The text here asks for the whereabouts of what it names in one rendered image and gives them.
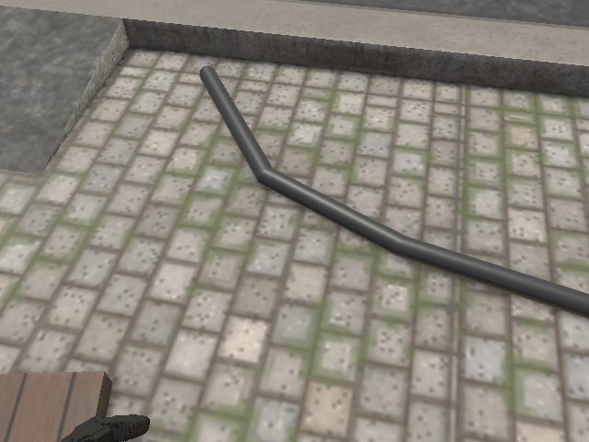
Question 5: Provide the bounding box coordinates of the robot left hand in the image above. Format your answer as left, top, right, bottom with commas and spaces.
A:
61, 414, 150, 442

